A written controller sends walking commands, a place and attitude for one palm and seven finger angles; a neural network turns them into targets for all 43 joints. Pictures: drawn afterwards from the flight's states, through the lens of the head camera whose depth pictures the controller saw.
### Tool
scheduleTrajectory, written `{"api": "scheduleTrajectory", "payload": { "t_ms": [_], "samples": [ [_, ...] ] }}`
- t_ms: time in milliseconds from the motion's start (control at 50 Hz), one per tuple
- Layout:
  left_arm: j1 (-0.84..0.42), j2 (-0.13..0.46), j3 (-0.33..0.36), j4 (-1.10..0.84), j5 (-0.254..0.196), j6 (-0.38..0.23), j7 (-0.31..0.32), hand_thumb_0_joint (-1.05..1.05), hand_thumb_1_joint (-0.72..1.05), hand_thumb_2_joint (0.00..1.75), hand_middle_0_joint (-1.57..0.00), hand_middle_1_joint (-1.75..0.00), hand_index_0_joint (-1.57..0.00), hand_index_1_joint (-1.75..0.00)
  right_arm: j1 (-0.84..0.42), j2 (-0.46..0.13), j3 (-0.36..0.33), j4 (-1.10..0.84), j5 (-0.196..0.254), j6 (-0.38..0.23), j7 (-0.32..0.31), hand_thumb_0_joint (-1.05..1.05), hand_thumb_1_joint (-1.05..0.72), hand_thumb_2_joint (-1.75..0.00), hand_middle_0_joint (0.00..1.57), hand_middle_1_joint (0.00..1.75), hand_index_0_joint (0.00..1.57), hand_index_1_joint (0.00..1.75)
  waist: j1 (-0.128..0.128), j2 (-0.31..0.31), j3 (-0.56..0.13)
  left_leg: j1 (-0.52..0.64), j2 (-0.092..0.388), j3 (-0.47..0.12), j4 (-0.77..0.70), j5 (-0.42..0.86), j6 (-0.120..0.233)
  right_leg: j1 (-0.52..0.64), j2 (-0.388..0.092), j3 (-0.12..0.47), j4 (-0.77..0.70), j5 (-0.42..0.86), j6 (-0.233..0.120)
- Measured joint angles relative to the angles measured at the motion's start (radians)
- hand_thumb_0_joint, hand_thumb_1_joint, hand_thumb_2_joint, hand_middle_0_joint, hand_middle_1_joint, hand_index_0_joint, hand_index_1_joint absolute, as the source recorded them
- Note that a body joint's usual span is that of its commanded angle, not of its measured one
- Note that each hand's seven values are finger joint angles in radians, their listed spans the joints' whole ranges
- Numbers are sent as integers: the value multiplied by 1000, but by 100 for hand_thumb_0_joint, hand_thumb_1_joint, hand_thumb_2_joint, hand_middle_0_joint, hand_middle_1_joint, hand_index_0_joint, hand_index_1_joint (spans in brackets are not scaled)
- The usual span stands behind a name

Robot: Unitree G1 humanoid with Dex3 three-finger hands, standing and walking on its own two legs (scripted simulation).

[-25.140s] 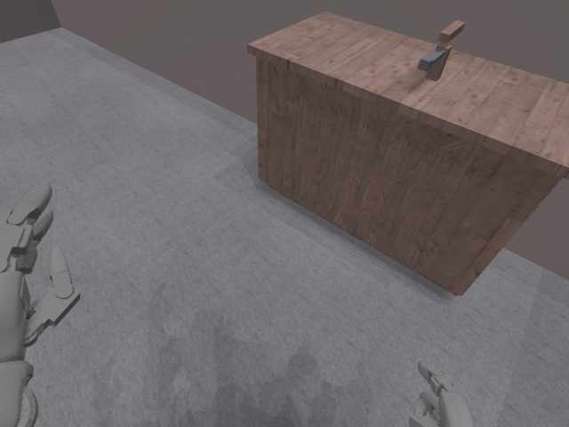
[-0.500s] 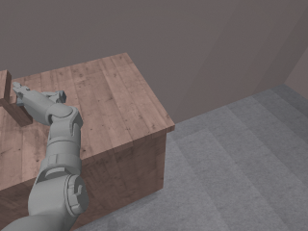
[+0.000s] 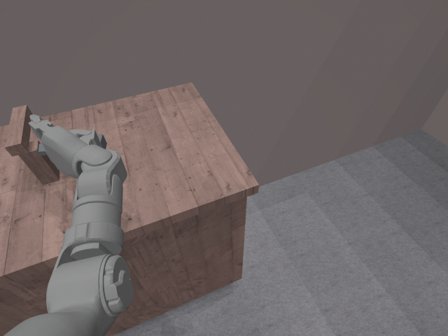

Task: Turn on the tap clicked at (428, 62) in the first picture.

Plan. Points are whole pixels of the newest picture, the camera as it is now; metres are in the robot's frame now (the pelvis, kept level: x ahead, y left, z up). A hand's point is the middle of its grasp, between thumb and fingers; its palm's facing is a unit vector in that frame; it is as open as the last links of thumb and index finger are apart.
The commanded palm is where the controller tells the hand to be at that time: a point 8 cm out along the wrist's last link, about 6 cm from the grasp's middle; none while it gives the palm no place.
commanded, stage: lift the hand up off the lever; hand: left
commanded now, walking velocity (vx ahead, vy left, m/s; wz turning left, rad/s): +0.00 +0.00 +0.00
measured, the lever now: (98, 143) +0.49 +0.29 +0.08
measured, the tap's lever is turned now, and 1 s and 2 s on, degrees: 75 75 75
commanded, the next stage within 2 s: draw the hand back beside the body in 0.18 s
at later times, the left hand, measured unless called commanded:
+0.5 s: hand (110, 143) +0.41 +0.21 +0.16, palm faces +0.47 -0.88 -0.03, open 7.8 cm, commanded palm +0.34 +0.27 +0.16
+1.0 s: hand (75, 195) +0.29 +0.23 +0.16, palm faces +0.26 -0.94 -0.25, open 7.6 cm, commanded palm +0.24 +0.28 +0.17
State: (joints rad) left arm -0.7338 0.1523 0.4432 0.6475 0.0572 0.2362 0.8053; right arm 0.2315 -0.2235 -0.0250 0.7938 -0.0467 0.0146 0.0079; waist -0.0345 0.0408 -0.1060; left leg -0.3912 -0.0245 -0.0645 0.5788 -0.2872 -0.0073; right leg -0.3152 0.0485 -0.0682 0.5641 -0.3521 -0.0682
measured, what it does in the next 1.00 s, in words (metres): stands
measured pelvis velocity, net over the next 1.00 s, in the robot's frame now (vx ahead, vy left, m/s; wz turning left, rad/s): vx -0.01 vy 0.02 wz -0.06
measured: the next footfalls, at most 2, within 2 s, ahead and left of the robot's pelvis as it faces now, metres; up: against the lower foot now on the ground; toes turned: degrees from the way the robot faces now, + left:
none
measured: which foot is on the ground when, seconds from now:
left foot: down 0.00-1.00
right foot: down 0.00-1.00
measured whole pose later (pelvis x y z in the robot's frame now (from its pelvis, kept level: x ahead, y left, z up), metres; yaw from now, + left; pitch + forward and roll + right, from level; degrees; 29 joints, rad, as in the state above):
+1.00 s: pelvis -0.01 +0.02 +0.02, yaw -4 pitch -4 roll +0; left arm 0.03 0.31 0.20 -0.02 -0.09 -0.07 0.09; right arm 0.14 -0.21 0.02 0.64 0.00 -0.02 -0.05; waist 0.03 0.05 0.03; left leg -0.09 -0.02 0.00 0.35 -0.19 0.02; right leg -0.04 0.05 0.01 0.33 -0.22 -0.04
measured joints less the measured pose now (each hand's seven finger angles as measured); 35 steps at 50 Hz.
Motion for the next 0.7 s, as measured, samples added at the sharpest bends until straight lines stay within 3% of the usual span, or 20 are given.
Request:
{"api": "scheduleTrajectory", "payload": {
  "t_ms": [300, 340, 380, 440, 480, 520, 600, 700],
  "samples": [
    [7, 14, 3, -1, 0, 0, -3, 1, 90, 90, -15, -15, -15, -15, 5, -15, -5, 22, 3, -20, -13, 1, -90, -90, 20, 30, 20, 30, -4, -5, 17, 0, 2, -7, -7, 14, -2, 3, 3, -7, -9, 13, -3],
    [28, 32, -39, -26, 12, -4, -80, 1, 90, 90, -15, -15, -15, -15, 4, -14, -2, 12, 8, -10, -25, 1, -90, -90, 20, 30, 20, 30, -2, -8, 23, 4, 3, 0, -10, 16, -1, 2, 3, -1, -7, 15, -4],
    [75, 54, -83, -76, 2, -21, -205, 1, 90, 90, -15, -15, -15, -15, 6, -13, 1, -11, 20, 9, -45, 1, -90, -90, 20, 30, 20, 30, 2, -8, 33, 23, 8, 12, -22, 18, 0, 14, 6, 12, -15, 21, -4],
    [170, 80, -119, -162, -71, -62, -403, 1, 90, 90, -15, -16, -15, -15, 15, -14, 9, -48, 46, 35, -75, 1, -90, -90, 20, 30, 20, 30, 6, -7, 44, 69, 16, 35, -55, 26, 3, 51, 13, 37, -45, 36, -1],
    [239, 83, -114, -218, -129, -69, -484, 1, 90, 90, -15, -16, -16, -16, 20, -13, 15, -68, 64, 48, -90, 1, -90, -90, 20, 30, 20, 30, 11, -9, 47, 105, 23, 52, -80, 31, 4, 80, 18, 55, -69, 48, 1],
    [318, 91, -110, -268, -151, -72, -519, 1, 90, 90, -16, -17, -16, -16, 18, -14, 20, -80, 72, 52, -93, 1, -90, -90, 20, 30, 20, 30, 9, -7, 51, 139, 27, 64, -102, 35, 4, 112, 21, 68, -90, 57, 2],
    [496, 173, -125, -328, -155, -142, -623, 1, 89, 90, -16, -18, -17, -17, 7, -19, 22, -108, 76, 31, -76, 1, -90, -90, 20, 30, 20, 30, -2, 0, 82, 205, 30, 77, -142, 47, 6, 175, 24, 83, -135, 76, 6],
    [605, 199, -163, -459, -147, -229, -656, 1, 89, 90, -17, -19, -17, -19, 9, -40, 7, -112, 71, -25, -69, 1, -90, -90, 20, 30, 20, 30, 44, 9, 116, 243, 22, 68, -172, 67, 13, 224, 16, 75, -179, 98, 12]
  ]
}}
